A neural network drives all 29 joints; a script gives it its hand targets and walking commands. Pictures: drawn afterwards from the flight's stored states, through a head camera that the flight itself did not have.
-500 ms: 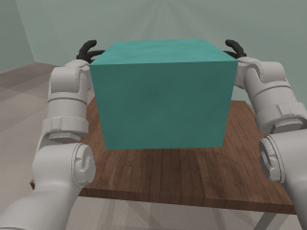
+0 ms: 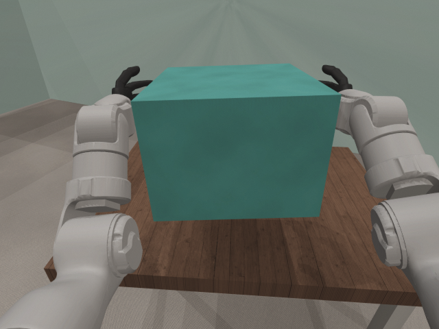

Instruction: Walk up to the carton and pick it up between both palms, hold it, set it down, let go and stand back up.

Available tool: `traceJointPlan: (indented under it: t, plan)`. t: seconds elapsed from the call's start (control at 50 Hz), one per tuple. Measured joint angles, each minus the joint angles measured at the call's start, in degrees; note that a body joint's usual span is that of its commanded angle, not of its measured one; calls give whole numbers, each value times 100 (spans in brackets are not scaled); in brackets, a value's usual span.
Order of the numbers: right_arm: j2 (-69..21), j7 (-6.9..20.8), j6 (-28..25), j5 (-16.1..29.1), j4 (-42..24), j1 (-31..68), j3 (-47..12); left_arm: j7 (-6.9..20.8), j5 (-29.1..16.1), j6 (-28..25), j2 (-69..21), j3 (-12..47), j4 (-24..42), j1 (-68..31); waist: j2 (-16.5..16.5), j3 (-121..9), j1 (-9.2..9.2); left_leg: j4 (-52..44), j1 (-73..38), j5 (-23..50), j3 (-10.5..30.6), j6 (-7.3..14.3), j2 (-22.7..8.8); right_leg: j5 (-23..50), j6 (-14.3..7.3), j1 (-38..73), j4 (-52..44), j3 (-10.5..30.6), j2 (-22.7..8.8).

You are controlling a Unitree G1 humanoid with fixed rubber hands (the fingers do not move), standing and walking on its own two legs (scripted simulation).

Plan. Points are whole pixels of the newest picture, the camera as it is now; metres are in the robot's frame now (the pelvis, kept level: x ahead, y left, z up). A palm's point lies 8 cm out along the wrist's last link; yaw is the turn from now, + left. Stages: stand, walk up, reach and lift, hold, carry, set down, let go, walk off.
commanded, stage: hold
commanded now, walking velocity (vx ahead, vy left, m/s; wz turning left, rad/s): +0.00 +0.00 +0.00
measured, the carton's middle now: (231, 130) +0.40 +0.00 +0.27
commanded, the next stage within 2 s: none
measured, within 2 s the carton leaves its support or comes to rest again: neither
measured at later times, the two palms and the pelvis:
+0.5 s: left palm (122, 108) +0.37 +0.18 +0.32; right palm (336, 104) +0.36 -0.17 +0.33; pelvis +0.00 +0.00 +0.00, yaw +1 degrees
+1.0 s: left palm (124, 106) +0.36 +0.17 +0.33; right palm (342, 103) +0.36 -0.18 +0.34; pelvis +0.00 +0.00 +0.00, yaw +0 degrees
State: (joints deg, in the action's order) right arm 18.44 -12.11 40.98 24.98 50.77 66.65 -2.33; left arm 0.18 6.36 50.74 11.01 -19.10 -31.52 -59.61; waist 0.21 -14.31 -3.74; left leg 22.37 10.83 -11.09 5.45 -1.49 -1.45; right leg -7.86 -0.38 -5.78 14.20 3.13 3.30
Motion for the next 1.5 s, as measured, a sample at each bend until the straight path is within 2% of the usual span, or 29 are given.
traceJointPlan:
  t: [0.24, 0.44, 0.74, 0.86, 0.96, 1.28, 1.5]
  plan:
    - [-4, 42, -54, -72, 385, 288, -16, 60, 8, -138, 139, 42, -480, -291, -41, -29, 36, -63, 99, 89, 19, -19, -2, 64, -15, -110, -25, -9, 4]
    - [-13, 29, -113, -27, 233, 142, -31, 37, -39, -146, 135, 153, -274, -130, -64, -39, -26, 3, 119, 54, 67, -26, 1, 46, -17, -83, -25, -48, 11]
    - [12, 45, -115, -6, 346, 213, -41, 23, 2, -148, 102, 68, -381, -217, -37, 4, 13, -24, 77, 51, 33, -5, 16, 30, -2, -66, -15, -5, -5]
    - [129, 0, -89, 252, -17, 26, -240, -111, -186, -12, 126, 366, 140, 45, 16, -74, -8, 49, 71, -11, 58, -15, -2, 25, -2, 1, -59, -21, 18]
    - [103, 18, 4, 200, 200, 89, -168, -78, -79, 29, 34, 192, -76, -17, 14, -63, -18, 1, -38, 4, 43, -6, 4, 15, -4, 82, -55, -4, 11]
    - [87, 58, -23, 73, 483, 353, -104, -66, -139, -114, 167, 182, -553, -363, 47, -173, 80, -28, 176, 99, 36, -9, 11, 72, 0, -170, -7, 19, 9]
    - [118, 59, -52, 138, 441, 304, -180, -68, -164, -130, 169, 287, -465, -275, 12, -145, 16, -5, 177, 75, 64, -8, 18, 70, 3, -133, -46, 5, 8]
